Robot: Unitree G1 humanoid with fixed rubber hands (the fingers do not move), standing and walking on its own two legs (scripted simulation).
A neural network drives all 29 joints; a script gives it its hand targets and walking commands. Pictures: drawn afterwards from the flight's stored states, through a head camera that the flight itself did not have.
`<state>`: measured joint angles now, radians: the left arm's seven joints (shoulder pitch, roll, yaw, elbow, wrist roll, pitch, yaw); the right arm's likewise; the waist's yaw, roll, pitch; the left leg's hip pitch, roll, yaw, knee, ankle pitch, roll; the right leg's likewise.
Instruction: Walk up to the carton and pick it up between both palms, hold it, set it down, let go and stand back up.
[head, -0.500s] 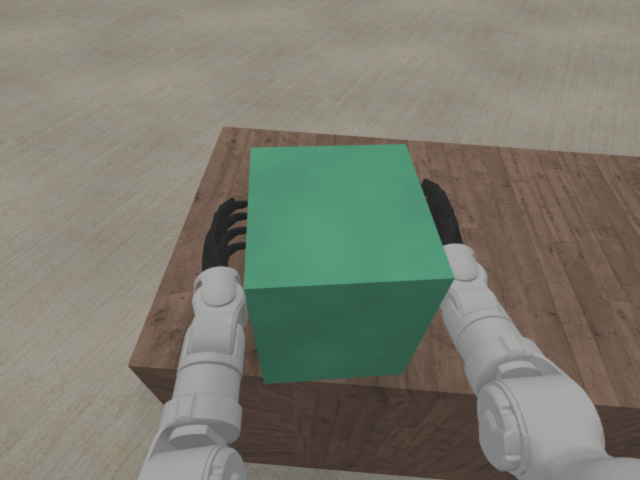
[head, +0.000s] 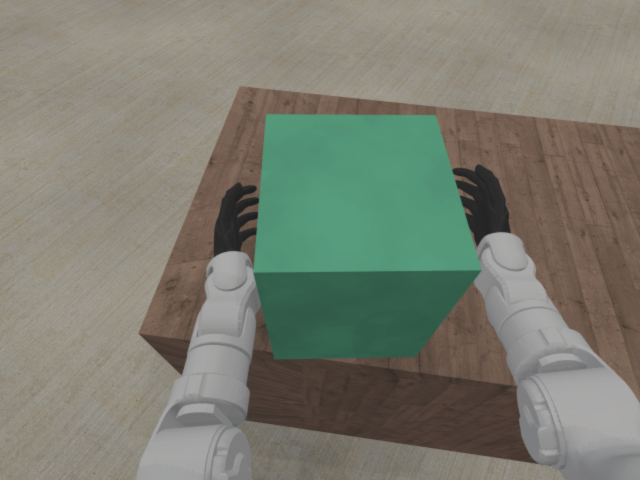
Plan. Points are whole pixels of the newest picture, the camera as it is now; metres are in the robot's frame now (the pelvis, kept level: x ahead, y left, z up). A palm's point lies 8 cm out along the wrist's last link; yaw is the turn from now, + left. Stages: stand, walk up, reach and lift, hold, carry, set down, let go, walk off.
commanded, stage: set down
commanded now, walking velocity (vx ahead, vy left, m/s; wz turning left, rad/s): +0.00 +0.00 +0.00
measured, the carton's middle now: (348, 247) +0.39 +0.01 +0.04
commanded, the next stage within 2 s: none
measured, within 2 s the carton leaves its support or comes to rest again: neither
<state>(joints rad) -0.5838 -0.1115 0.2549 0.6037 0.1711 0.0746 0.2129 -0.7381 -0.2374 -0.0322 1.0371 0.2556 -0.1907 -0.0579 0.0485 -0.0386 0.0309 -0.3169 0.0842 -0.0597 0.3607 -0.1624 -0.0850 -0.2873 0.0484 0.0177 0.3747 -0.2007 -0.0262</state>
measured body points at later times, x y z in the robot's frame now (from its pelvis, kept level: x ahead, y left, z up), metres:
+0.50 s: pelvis -0.04 +0.00 +0.00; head +0.00 +0.02 +0.45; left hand +0.29 +0.17 +0.04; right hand +0.35 -0.20 +0.05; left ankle +0.01 +0.17 -0.74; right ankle -0.02 -0.10 -0.74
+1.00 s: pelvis -0.04 +0.00 +0.00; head -0.01 +0.02 +0.45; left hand +0.25 +0.17 +0.02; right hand +0.30 -0.22 +0.04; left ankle +0.01 +0.17 -0.74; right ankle -0.02 -0.10 -0.74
